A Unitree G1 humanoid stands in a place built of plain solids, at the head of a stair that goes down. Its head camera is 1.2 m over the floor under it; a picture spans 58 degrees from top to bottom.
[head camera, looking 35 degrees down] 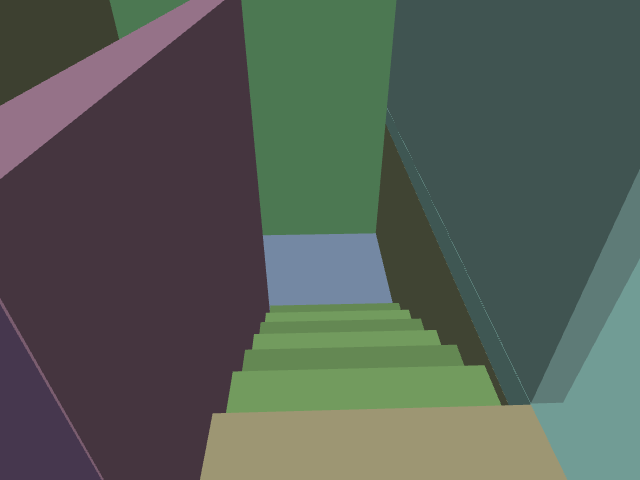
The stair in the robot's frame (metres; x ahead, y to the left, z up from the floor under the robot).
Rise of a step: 0.18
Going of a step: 0.27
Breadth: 0.99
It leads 2 degrees to the left of straight ahead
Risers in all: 7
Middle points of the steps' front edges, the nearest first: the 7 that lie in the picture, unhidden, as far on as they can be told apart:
0.80 -0.16 0.00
1.10 -0.16 -0.18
1.37 -0.15 -0.37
1.64 -0.14 -0.55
1.90 -0.13 -0.74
2.17 -0.12 -0.92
2.44 -0.11 -1.10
